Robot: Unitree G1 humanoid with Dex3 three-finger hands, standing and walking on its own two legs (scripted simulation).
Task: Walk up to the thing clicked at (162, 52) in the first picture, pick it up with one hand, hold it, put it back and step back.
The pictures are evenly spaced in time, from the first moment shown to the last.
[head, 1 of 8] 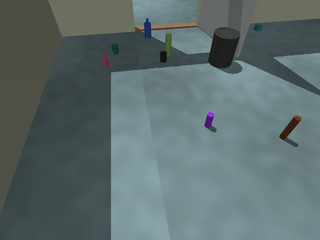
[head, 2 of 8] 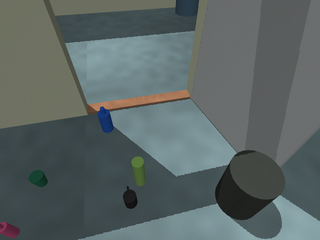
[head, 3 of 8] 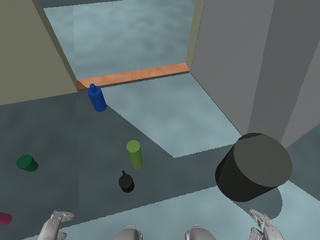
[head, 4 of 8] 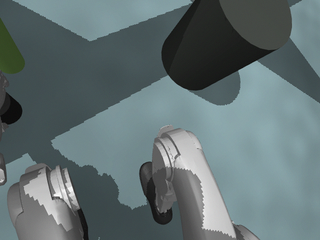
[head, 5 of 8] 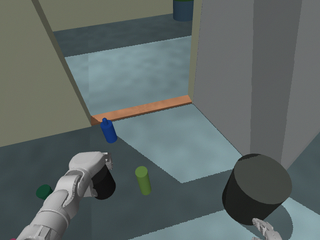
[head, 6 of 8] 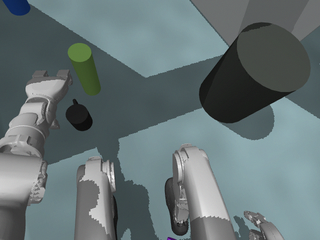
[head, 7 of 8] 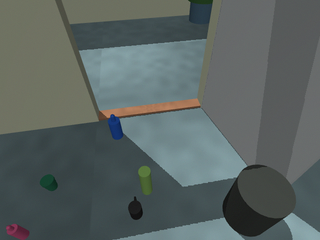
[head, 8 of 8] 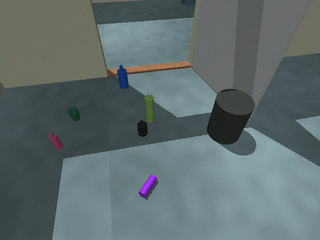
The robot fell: no
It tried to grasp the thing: yes
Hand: left
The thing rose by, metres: 0.65
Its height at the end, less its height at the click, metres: +0.00
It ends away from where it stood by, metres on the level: 0.01
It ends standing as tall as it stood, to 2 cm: yes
